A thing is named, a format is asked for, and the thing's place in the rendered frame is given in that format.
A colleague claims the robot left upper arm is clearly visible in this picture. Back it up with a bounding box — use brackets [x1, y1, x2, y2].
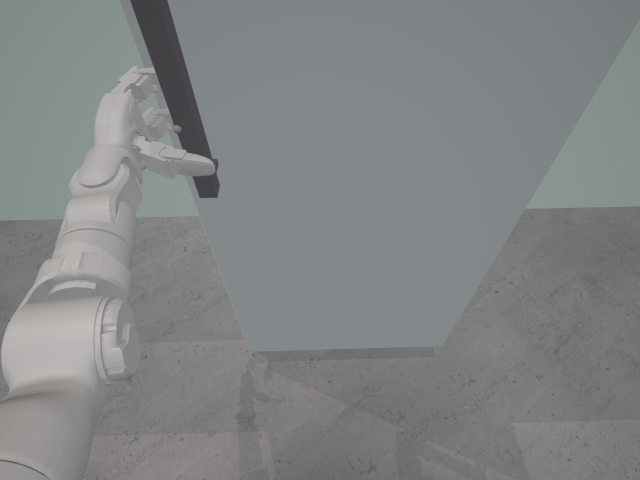
[0, 294, 141, 480]

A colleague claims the handle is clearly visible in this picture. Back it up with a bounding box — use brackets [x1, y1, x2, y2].
[130, 0, 220, 198]

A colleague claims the robot left hand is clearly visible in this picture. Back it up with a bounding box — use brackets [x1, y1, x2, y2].
[94, 66, 215, 179]

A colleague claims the fridge door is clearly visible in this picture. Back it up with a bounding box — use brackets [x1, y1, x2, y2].
[120, 0, 640, 352]

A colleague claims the left robot forearm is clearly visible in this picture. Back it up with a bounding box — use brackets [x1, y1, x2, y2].
[1, 145, 143, 388]

